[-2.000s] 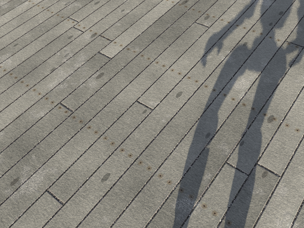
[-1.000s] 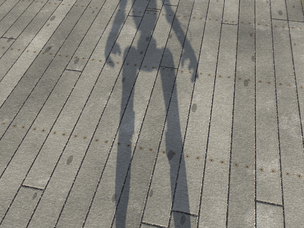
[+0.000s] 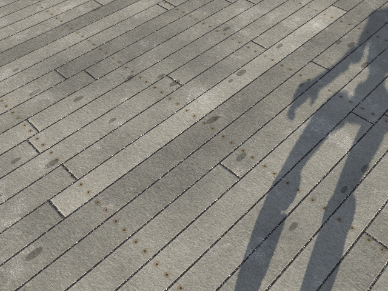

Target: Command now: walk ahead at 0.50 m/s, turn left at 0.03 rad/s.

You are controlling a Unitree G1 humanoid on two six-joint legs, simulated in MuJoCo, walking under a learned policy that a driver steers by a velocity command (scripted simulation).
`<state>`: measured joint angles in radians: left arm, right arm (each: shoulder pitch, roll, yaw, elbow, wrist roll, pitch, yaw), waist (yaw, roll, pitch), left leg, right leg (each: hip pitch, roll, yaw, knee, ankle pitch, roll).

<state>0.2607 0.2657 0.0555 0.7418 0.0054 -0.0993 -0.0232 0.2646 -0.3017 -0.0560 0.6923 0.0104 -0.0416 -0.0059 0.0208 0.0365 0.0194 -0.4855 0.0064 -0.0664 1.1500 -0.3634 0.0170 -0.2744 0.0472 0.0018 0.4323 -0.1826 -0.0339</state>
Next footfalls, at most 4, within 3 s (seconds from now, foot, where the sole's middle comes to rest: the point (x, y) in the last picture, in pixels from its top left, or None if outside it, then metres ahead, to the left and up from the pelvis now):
0.28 left None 0.29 0.14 -0.78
0.76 right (269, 288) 0.50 -0.19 -0.78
1.32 left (244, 192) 0.88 -0.13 -0.78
1.78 right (294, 166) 1.00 -0.35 -0.78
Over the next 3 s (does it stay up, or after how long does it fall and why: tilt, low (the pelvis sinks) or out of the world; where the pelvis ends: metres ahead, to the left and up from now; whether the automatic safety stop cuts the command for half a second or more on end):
stays up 0.94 -0.26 0.00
